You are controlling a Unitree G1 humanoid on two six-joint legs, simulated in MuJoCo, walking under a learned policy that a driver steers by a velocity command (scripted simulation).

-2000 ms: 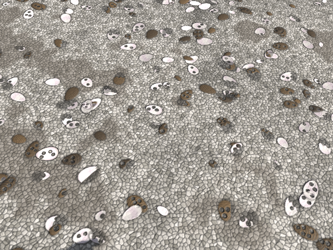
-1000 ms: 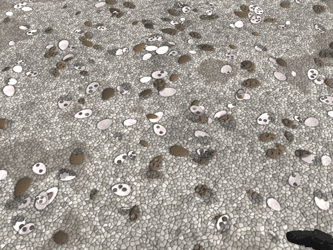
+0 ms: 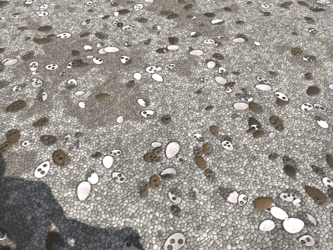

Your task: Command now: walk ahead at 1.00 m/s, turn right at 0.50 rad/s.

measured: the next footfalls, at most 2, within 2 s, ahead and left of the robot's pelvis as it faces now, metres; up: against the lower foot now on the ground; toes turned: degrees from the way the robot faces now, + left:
right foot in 0.28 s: +0.47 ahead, -0.10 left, +0.00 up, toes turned -17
left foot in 0.72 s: +0.92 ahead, -0.14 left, +0.00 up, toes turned -42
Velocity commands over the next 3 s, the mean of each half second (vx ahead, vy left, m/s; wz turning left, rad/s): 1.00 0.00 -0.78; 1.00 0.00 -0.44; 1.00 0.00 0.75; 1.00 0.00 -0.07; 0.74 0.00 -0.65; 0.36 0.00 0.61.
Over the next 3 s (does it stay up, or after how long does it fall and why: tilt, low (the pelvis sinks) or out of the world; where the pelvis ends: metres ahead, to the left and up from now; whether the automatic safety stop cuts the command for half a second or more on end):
stays up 2.23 -0.80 0.01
